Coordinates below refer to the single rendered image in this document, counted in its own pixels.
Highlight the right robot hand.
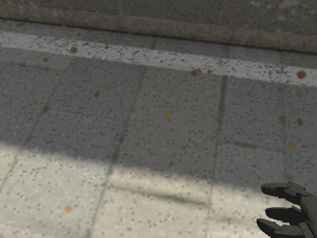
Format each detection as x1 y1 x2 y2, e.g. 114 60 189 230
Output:
257 181 317 238

